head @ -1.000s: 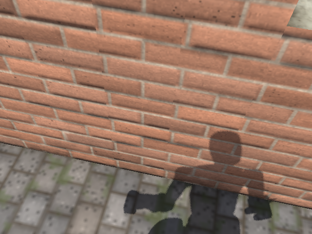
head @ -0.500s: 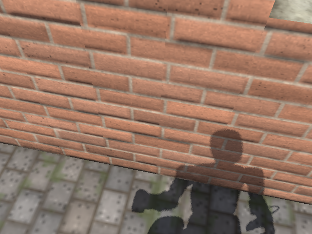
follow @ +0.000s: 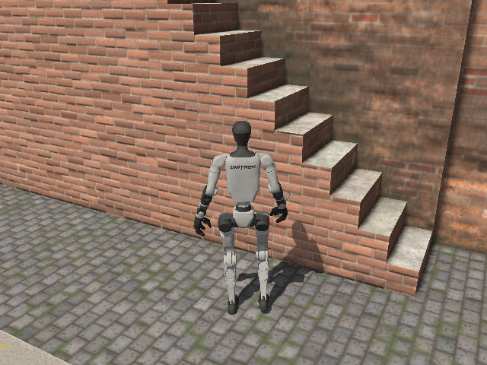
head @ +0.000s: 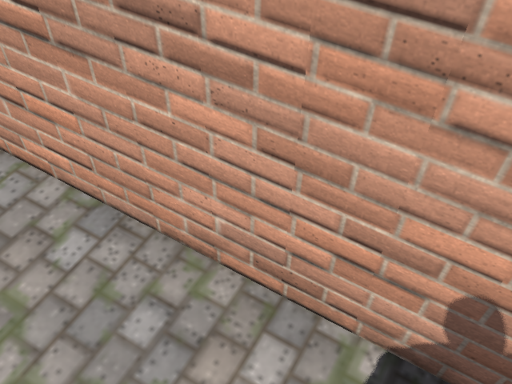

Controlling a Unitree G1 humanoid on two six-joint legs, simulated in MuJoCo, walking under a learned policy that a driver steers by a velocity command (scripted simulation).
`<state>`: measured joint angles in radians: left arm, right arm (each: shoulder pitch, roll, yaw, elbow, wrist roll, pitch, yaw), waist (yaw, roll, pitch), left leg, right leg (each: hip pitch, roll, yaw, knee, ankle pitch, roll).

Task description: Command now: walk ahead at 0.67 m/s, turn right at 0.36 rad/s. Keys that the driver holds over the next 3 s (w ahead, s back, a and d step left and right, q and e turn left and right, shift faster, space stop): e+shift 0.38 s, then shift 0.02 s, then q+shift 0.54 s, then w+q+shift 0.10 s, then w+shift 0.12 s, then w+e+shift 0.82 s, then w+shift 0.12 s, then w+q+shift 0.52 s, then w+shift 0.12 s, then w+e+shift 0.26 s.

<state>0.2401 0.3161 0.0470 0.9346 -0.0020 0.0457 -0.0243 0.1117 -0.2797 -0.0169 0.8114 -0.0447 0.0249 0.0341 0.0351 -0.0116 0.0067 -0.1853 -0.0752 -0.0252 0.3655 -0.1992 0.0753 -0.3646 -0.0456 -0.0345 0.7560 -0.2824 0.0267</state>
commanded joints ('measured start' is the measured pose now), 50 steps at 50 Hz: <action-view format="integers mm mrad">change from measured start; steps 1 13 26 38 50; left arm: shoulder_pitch -185 44 -40 -95 -161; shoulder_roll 81 150 63 68 71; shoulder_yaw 13 56 12 -8 -6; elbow -135 -73 -17 -22 -82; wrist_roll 13 -5 16 0 -6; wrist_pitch -68 -119 -78 -67 -94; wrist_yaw -30 21 57 80 90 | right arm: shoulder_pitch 62 -48 83 68 87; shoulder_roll -213 -143 -108 -220 -120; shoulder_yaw -58 -36 14 -79 -72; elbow -16 -38 26 111 51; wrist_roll -9 32 39 30 -1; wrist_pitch -47 -96 -70 -25 0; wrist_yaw -24 -40 -91 -50 5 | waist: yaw -92 -42 -56 -50 -103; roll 67 -70 -56 132 -37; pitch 7 12 -116 -76 -1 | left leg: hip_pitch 178 -495 11 40 -446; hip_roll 378 74 82 196 87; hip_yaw -306 -28 39 -449 12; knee -234 650 41 -123 858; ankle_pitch -360 -151 84 74 -150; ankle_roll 88 -124 -27 93 -131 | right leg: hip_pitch -222 426 289 29 205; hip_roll -15 -160 -53 172 -142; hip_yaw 53 397 294 96 64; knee -38 -378 -242 -64 -471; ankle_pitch -30 948 957 -241 447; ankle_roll -51 -255 -119 -14 -213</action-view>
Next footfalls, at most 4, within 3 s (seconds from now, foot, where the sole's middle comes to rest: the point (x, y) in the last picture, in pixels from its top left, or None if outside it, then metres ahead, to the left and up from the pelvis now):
0.16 right None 0.05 -0.13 -0.78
0.54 left None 0.26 -0.04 -0.78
0.86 right None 0.13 -0.20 -0.78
1.44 left None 0.14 0.17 -0.78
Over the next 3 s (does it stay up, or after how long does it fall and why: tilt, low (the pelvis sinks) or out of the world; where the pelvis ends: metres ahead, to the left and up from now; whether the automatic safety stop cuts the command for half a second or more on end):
stays up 0.12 0.30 -0.01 its command is cut before an obstacle after 1.0 s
